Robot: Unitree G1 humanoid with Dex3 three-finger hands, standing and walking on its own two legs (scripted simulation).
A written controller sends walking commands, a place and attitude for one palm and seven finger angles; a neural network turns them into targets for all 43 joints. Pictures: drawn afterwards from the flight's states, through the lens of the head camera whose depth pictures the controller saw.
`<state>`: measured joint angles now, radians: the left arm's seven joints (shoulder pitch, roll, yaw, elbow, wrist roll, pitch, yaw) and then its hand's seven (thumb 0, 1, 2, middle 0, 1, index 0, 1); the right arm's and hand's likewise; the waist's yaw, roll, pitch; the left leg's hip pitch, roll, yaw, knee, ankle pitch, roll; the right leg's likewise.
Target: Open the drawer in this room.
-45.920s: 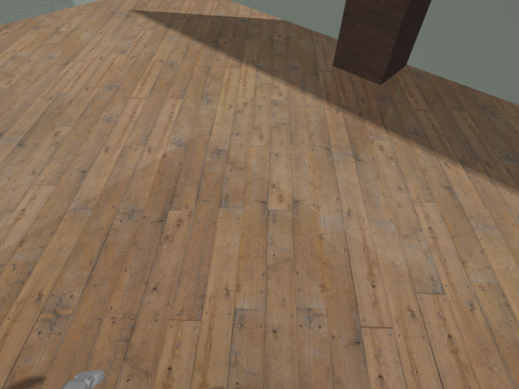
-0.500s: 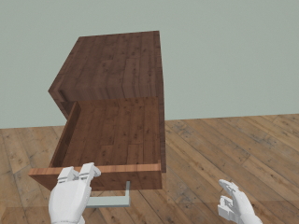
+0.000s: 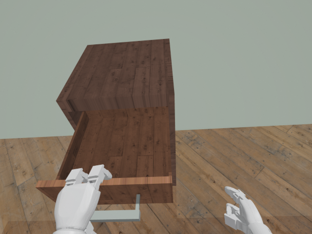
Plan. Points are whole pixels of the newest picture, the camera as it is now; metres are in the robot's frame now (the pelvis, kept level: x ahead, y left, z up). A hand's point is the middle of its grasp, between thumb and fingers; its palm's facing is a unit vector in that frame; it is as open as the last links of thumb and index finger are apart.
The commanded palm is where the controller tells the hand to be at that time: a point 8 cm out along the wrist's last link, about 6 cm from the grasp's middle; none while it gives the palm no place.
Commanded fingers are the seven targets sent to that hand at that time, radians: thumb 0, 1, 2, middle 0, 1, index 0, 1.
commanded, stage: lift the hand off the handle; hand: left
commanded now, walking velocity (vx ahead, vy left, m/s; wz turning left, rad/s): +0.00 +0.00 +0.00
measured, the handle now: (107, 207) +0.21 +0.19 -0.10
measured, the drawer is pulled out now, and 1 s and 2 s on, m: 0.30 0.30 0.30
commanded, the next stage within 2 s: draw the hand back to the body in 0.26 s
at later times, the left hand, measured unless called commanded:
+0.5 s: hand (82, 205) +0.17 +0.19 +0.05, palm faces +0.07 -0.19 -0.98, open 13.8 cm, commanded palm +0.14 +0.20 +0.12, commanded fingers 0.00 -0.50 0.30 -0.30 -1.20 -0.30 -1.20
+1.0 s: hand (53, 196) +0.17 +0.24 +0.10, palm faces +0.11 -0.33 -0.94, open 13.8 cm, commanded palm +0.13 +0.25 +0.16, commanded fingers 0.00 -0.40 0.34 -0.29 -1.13 -0.29 -1.13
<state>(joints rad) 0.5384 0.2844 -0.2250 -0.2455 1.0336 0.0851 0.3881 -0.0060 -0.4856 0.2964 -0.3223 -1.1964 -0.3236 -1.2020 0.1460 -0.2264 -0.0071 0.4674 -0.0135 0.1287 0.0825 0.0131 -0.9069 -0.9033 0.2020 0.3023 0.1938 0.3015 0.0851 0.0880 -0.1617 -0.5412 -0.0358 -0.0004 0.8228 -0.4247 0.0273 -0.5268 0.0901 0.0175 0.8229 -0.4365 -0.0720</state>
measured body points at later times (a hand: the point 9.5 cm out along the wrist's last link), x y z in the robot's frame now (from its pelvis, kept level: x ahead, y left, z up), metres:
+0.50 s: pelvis +0.00 +0.00 +0.00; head +0.01 -0.04 +0.45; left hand +0.16 +0.20 +0.11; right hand +0.23 -0.19 -0.08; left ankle -0.01 +0.11 -0.70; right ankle -0.02 -0.08 -0.70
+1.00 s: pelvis +0.00 +0.02 +0.02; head +0.01 -0.02 +0.47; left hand +0.16 +0.25 +0.15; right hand +0.23 -0.18 -0.06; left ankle -0.01 +0.11 -0.70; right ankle -0.02 -0.08 -0.70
